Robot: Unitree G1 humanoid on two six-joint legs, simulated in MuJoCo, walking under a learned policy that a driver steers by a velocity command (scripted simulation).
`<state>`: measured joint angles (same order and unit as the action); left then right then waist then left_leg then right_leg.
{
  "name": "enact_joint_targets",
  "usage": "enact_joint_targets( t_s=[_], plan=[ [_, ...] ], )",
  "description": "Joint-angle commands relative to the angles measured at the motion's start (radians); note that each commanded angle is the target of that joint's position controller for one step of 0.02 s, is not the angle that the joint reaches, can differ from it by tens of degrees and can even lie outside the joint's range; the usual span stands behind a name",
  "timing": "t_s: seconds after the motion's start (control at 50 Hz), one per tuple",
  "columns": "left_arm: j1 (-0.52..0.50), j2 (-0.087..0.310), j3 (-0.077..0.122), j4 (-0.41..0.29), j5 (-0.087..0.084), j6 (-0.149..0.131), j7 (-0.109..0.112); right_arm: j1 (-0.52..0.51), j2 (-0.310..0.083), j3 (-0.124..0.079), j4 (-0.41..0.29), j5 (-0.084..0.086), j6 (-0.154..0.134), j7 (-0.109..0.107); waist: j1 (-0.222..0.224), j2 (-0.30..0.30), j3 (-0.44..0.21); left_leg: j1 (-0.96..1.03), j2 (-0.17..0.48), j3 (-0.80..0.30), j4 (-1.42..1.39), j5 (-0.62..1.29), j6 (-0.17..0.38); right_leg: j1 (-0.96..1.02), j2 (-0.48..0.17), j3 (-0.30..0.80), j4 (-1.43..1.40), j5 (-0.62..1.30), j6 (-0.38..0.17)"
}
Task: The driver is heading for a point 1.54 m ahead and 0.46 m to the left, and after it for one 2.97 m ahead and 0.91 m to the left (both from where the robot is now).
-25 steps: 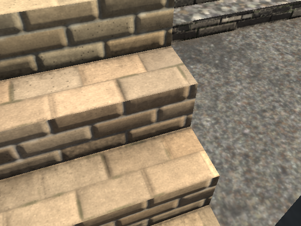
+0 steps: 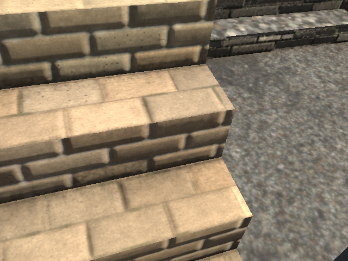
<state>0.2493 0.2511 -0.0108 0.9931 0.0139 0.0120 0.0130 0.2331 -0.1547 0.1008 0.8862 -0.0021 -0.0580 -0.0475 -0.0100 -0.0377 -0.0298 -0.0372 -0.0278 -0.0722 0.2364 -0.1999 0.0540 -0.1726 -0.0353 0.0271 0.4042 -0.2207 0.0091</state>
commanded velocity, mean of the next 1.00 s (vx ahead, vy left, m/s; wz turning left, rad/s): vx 0.28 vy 0.10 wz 0.00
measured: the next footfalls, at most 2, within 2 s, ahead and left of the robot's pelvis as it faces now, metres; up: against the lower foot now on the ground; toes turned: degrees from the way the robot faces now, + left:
right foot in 0.06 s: +0.03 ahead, -0.19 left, +0.00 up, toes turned -3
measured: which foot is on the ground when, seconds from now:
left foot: down 0.00-1.00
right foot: up 0.00-0.04, down 0.06-1.00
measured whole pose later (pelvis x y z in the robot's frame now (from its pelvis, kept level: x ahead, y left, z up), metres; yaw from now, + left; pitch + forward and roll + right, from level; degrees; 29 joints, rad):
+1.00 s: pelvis -0.01 -0.02 -0.01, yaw -1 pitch +1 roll +1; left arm 0.15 0.19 0.00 0.83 0.03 -0.02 0.03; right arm 0.25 -0.16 0.02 0.86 0.00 -0.06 0.00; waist 0.03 -0.03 0.00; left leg -0.08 -0.04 -0.03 0.27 -0.20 0.02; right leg -0.17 -0.08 0.02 0.30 -0.15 0.07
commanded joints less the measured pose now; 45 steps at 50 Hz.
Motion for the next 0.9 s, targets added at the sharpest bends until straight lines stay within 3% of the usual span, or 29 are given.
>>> enact_joint_targets(
  t_s=[0.02,0.04,0.06,0.1,0.14,0.16,0.18,0.22,0.3,0.56,0.78,0.82,0.84,0.86,0.88,0.9],
  plan=[
    [-0.062,0.029,-0.012,-0.049,0.005,-0.034,0.007,-0.089,-0.119,-0.027,-0.090,-0.013,-0.015,0.018,-0.001,0.192,0.056,-0.088,0.208,-0.116,-0.054,0.171,0.013,0.026,-0.016,-0.013,-0.090,0.135,0.012],
    [-0.132,-0.003,-0.024,-0.134,0.051,-0.055,0.006,0.009,-0.150,-0.042,0.000,0.034,0.006,0.019,0.043,0.305,0.042,-0.133,0.081,0.023,-0.016,0.156,0.039,0.085,-0.072,0.002,-0.098,0.196,0.020],
    [-0.128,0.058,-0.016,-0.131,0.061,-0.062,0.011,0.023,-0.132,-0.048,-0.011,0.036,0.006,0.030,0.024,0.222,0.048,-0.147,0.084,0.015,-0.004,0.173,0.037,0.081,-0.083,0.012,-0.083,0.256,0.021],
    [-0.115,0.125,-0.003,-0.134,0.035,-0.074,0.014,0.020,-0.131,-0.061,-0.034,0.034,-0.001,0.040,0.004,0.032,0.034,-0.101,0.086,0.001,-0.014,0.220,0.030,0.078,-0.131,0.041,-0.065,0.455,0.030],
    [-0.065,0.119,0.010,-0.131,0.014,-0.070,0.019,0.034,-0.162,-0.082,-0.019,0.014,-0.001,0.036,0.037,-0.046,0.011,-0.030,0.085,0.008,0.016,0.294,0.017,0.044,-0.113,0.032,-0.055,0.445,0.022],
    [-0.033,0.102,0.010,-0.123,0.011,-0.069,0.023,0.039,-0.161,-0.088,-0.017,0.010,0.003,0.033,0.044,-0.032,-0.002,-0.020,0.082,0.019,0.039,0.287,0.013,0.046,-0.113,0.038,-0.064,0.441,0.014],
    [-0.050,0.079,0.009,-0.136,0.019,-0.067,0.032,0.055,-0.123,-0.080,-0.007,0.024,0.002,0.026,0.038,-0.010,-0.003,-0.028,0.072,0.023,0.047,0.292,0.006,0.055,-0.107,0.054,-0.086,0.454,0.022],
    [-0.077,0.082,0.018,-0.161,0.022,-0.065,0.038,0.051,-0.124,-0.083,-0.008,0.019,0.000,0.027,0.038,-0.058,-0.028,-0.030,0.079,0.008,0.040,0.287,0.009,0.086,-0.107,0.048,-0.086,0.484,0.021],
    [-0.092,0.066,0.028,-0.184,0.021,-0.061,0.037,0.047,-0.133,-0.089,-0.010,0.017,0.000,0.028,0.045,-0.056,-0.062,-0.031,0.082,0.009,0.049,0.296,0.001,0.118,-0.103,0.043,-0.077,0.494,0.018],
    [-0.152,0.049,0.043,-0.221,0.027,-0.053,0.024,0.071,-0.114,-0.089,-0.027,0.015,-0.008,0.030,0.038,0.024,-0.013,-0.045,0.101,-0.001,0.018,0.290,-0.010,0.077,-0.086,0.031,-0.113,0.310,0.016],
    [-0.157,0.024,0.047,-0.229,0.023,-0.048,0.025,0.072,-0.093,-0.100,-0.057,0.011,-0.012,0.032,0.037,0.038,-0.003,-0.040,0.104,-0.010,0.001,0.279,-0.002,0.043,-0.081,0.015,-0.141,0.212,0.030],
    [-0.157,0.007,0.040,-0.225,0.018,-0.047,0.026,0.069,-0.074,-0.097,-0.060,0.019,-0.020,0.030,0.033,0.032,0.013,-0.055,0.096,-0.004,-0.006,0.260,-0.009,0.048,-0.076,0.007,-0.143,0.213,0.041],
    [-0.154,0.008,0.040,-0.227,0.019,-0.046,0.027,0.070,-0.076,-0.098,-0.063,0.019,-0.021,0.029,0.033,0.034,0.008,-0.055,0.095,-0.005,-0.007,0.257,-0.009,0.049,-0.076,0.006,-0.143,0.208,0.042],
    [-0.136,0.029,0.039,-0.226,0.018,-0.046,0.020,0.054,-0.104,-0.103,-0.068,0.007,-0.021,0.036,0.035,0.007,-0.002,-0.054,0.105,-0.007,-0.008,0.230,0.000,0.053,-0.086,-0.007,-0.122,0.218,0.038],
    [-0.142,0.017,0.038,-0.226,0.013,-0.045,0.019,0.039,-0.113,-0.109,-0.077,0.000,-0.019,0.043,0.040,0.012,-0.019,-0.053,0.101,-0.009,-0.012,0.202,0.000,0.048,-0.084,-0.011,-0.110,0.191,0.030],
    [-0.145,0.018,0.036,-0.230,0.013,-0.045,0.018,0.026,-0.103,-0.107,-0.082,-0.001,-0.019,0.047,0.041,0.022,-0.009,-0.063,0.100,-0.007,-0.016,0.182,-0.001,0.038,-0.085,-0.010,-0.114,0.178,0.029]
  ],
)
Velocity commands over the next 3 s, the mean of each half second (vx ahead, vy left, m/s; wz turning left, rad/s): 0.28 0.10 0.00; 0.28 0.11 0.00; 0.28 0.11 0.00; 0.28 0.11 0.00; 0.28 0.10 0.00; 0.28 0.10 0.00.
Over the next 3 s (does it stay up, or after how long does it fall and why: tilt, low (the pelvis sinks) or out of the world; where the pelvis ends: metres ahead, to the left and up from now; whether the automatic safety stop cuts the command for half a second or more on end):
stays up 0.00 -0.03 -0.01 its command is cut before an obstacle from the start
